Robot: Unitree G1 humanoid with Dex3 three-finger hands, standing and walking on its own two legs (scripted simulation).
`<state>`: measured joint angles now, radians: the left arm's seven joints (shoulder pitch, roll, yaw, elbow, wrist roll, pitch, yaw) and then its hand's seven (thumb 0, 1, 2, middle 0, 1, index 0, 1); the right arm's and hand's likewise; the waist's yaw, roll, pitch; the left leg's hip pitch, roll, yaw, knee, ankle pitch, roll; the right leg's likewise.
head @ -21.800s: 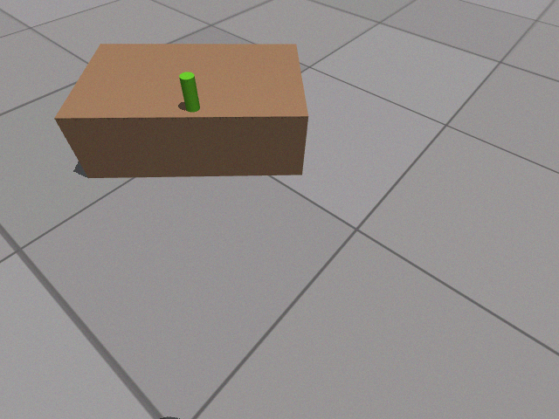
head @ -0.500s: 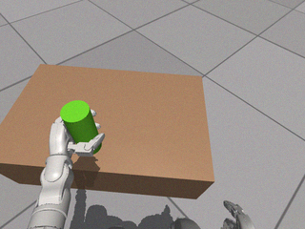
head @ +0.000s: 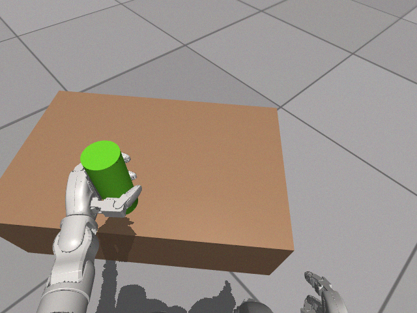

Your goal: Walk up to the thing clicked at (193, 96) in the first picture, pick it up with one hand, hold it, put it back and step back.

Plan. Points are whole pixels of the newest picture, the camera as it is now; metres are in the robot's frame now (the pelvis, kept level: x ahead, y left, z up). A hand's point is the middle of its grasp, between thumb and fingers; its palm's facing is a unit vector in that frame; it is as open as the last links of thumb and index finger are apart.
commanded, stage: hold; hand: left
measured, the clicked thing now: (113, 181) +0.33 +0.18 +0.06
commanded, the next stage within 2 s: crouch in 1.72 s
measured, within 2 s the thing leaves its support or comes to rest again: neither
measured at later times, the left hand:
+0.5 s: hand (116, 189) +0.32 +0.17 +0.05, palm faces +0.11 -0.99 +0.02, open 8.5 cm
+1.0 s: hand (118, 187) +0.32 +0.17 +0.05, palm faces +0.11 -0.99 +0.01, open 8.5 cm
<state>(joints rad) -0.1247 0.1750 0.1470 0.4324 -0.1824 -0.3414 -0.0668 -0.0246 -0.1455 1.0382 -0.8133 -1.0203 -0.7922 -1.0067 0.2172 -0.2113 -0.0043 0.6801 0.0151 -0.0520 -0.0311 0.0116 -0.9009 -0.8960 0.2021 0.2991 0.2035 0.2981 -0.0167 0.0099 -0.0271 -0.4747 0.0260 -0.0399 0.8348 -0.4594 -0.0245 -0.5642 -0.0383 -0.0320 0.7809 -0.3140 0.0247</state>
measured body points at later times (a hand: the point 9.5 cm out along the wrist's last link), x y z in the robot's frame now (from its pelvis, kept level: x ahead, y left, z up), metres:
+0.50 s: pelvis +0.00 +0.00 +0.00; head +0.04 +0.01 +0.45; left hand +0.31 +0.22 +0.05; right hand +0.13 -0.24 -0.11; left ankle -0.02 +0.13 -0.70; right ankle +0.05 -0.14 -0.70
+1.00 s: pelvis +0.00 +0.00 +0.00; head +0.04 +0.01 +0.45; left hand +0.31 +0.22 +0.05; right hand +0.14 -0.24 -0.11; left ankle -0.02 +0.13 -0.70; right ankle +0.05 -0.14 -0.70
